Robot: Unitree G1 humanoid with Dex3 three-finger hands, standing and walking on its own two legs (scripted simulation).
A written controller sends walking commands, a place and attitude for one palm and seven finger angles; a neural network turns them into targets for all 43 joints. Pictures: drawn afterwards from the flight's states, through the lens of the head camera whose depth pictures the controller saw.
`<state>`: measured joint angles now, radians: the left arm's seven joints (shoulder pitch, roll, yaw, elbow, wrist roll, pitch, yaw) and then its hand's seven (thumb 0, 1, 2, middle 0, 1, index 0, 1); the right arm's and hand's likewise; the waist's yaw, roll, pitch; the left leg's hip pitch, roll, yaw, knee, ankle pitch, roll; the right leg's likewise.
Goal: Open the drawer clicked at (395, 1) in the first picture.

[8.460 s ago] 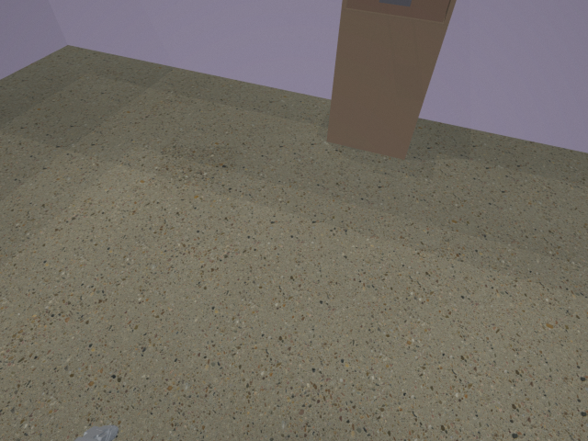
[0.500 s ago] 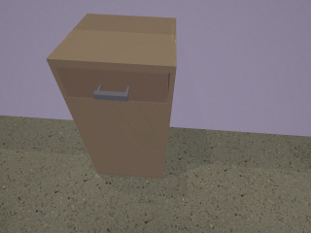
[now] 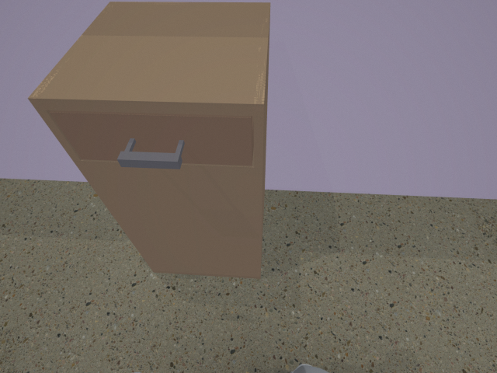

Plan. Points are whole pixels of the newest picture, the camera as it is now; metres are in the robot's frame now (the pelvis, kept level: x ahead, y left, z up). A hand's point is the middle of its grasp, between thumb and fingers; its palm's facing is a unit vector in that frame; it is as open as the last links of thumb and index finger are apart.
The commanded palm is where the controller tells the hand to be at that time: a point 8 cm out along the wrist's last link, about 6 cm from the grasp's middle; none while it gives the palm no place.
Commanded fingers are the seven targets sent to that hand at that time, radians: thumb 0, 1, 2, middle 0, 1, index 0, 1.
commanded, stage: come to a stop and stand still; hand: left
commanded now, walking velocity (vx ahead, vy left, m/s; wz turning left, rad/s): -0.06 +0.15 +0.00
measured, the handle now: (153, 152) +0.52 +0.22 +0.02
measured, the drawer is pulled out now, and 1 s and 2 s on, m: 0.00 0.00 0.00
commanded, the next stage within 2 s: look again from close up in 0.80 s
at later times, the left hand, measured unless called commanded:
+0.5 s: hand out of the picture -0.05 +0.18 -0.16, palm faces +0.03 -0.98 -0.19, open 7.3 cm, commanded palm none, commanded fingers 0.00 0.90 0.90 -0.20 -0.30 -0.20 -0.30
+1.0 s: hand out of the picture +0.01 +0.21 -0.16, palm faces +0.02 -0.98 -0.22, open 7.4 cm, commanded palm none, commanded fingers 0.00 0.90 0.90 -0.20 -0.30 -0.20 -0.30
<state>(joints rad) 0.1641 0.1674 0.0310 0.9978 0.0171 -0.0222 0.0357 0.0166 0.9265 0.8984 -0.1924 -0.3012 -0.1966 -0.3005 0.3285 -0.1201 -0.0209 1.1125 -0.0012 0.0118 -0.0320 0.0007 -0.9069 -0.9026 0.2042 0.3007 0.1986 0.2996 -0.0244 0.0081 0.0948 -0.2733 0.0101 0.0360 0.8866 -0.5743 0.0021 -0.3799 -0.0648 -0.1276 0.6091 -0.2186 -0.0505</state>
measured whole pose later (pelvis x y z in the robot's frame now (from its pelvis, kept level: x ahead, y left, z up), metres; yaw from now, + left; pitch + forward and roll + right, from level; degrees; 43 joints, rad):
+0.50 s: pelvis -0.04 +0.01 +0.01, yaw +0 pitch +0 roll +1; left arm 0.33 0.14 0.00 1.08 0.01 0.00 0.02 0.00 0.92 0.90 -0.19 -0.30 -0.20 -0.30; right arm 0.25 -0.17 -0.01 1.05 -0.01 0.00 -0.02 0.01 -0.94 -0.90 0.20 0.30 0.20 0.30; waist 0.00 0.01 0.02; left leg -0.23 0.01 0.08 0.47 -0.22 0.01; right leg -0.23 -0.01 -0.03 0.51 -0.28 -0.02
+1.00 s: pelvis -0.05 +0.02 +0.01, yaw +0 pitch -2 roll -1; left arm 0.27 0.20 -0.01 0.97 0.01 0.00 0.03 0.00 0.91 0.90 -0.19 -0.30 -0.20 -0.30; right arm 0.29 -0.18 0.01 1.01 -0.02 0.00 -0.01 0.00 -0.91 -0.90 0.20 0.30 0.20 0.30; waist -0.01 -0.01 -0.02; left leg -0.24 0.01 0.07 0.52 -0.24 0.03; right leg -0.20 -0.01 -0.05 0.50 -0.26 0.00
